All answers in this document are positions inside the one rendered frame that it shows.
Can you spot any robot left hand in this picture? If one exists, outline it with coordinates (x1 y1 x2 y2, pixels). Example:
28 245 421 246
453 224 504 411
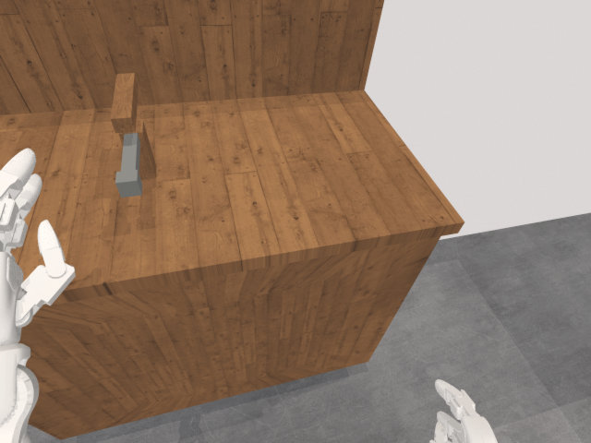
0 148 76 346

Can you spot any robot right hand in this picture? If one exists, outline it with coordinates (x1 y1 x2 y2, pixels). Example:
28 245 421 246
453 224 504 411
429 379 498 443

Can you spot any tap lever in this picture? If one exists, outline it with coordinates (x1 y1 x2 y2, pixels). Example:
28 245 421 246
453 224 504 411
115 133 142 198

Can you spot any counter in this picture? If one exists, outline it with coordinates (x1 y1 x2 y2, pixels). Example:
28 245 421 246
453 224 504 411
0 0 464 440

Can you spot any left robot forearm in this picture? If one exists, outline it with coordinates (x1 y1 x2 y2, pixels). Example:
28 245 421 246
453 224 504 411
0 343 39 443

